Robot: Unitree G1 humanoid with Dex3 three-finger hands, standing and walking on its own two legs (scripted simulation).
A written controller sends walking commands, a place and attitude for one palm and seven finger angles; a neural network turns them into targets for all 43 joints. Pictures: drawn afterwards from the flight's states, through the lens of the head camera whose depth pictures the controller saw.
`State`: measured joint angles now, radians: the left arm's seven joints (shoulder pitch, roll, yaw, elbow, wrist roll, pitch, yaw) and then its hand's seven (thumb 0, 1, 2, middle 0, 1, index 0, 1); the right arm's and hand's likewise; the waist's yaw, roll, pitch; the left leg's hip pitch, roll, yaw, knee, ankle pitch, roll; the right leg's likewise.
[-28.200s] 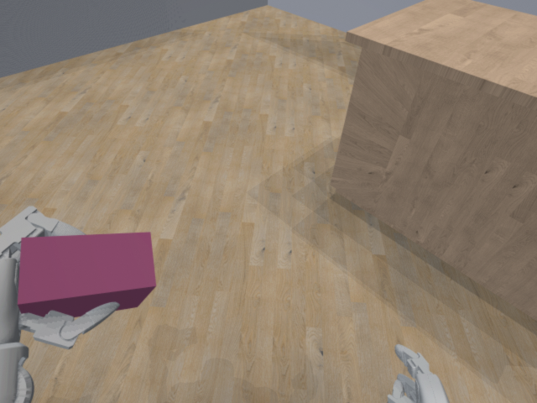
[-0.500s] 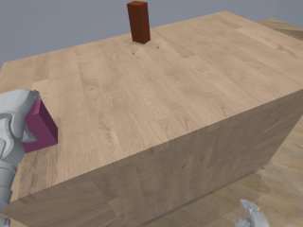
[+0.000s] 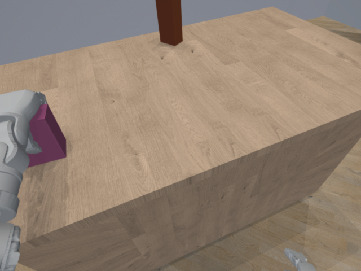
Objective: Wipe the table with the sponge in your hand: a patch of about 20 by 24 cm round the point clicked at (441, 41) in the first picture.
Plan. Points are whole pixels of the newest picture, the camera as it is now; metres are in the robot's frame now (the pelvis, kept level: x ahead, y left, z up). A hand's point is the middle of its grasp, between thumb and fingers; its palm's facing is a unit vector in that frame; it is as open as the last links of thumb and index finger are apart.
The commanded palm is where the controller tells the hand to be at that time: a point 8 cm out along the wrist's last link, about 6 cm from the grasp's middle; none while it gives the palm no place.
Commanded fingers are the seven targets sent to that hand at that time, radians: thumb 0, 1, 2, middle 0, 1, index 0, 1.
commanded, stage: wipe forward along the first lane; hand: left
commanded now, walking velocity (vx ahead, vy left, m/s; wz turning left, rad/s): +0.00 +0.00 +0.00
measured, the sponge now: (35, 143) +0.35 +0.37 +0.11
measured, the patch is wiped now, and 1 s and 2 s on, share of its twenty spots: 0.30 0.40 0.45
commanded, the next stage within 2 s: slide across to the middle lane in 0.36 s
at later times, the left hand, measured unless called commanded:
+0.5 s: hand (30, 114) +0.40 +0.38 +0.16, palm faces -0.12 +0.02 -0.99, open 10.1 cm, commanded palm +0.39 +0.36 +0.19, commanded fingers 0.00 0.10 1.30 -1.20 -1.60 -1.20 -1.60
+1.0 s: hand (61, 104) +0.43 +0.32 +0.16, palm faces +0.01 -0.01 -1.00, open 10.1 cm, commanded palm +0.41 +0.32 +0.21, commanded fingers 0.00 0.10 1.30 -1.20 -1.60 -1.20 -1.60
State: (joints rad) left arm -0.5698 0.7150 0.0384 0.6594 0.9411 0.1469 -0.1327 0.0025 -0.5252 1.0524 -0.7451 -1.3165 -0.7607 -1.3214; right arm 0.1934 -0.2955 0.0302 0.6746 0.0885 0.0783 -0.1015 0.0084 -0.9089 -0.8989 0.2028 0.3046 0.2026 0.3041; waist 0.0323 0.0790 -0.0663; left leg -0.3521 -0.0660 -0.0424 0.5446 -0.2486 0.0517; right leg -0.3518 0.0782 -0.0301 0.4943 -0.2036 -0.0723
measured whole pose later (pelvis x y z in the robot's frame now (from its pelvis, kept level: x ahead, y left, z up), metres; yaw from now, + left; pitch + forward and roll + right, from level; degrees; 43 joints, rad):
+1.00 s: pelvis +0.04 +0.03 +0.01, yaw +1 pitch +5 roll -1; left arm -0.67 0.56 -0.12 0.54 0.95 0.28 -0.10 0.00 -0.52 1.06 -0.74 -1.32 -0.75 -1.33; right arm 0.12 -0.27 0.05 0.67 0.08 0.04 -0.06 0.01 -0.91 -0.90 0.20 0.30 0.20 0.30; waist 0.05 0.07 -0.05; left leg -0.26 -0.10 -0.06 0.43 -0.23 0.09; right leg -0.26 0.04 -0.03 0.39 -0.21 -0.04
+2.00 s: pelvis +0.04 +0.01 +0.01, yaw -1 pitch +2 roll +0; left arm -0.38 0.51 -0.17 0.17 0.94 0.54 -0.08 0.00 -0.50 1.05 -0.71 -1.35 -0.72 -1.35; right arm 0.04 -0.28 0.08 0.63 0.09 0.11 -0.03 0.01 -0.91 -0.90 0.20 0.30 0.20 0.30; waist 0.07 0.09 -0.08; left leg -0.20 -0.07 -0.03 0.44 -0.27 0.06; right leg -0.22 0.07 0.00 0.43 -0.24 -0.06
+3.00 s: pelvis +0.04 +0.01 +0.00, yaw -2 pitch -1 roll +0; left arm -0.04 0.40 -0.19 -0.33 0.92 0.66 0.01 0.02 -0.47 1.05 -0.67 -1.37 -0.69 -1.36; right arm 0.00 -0.26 0.08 0.58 0.10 0.15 0.01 0.01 -0.91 -0.90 0.20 0.30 0.20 0.30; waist 0.12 0.11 -0.08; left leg -0.19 -0.07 -0.01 0.51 -0.31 0.06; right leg -0.22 0.08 0.01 0.51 -0.27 -0.07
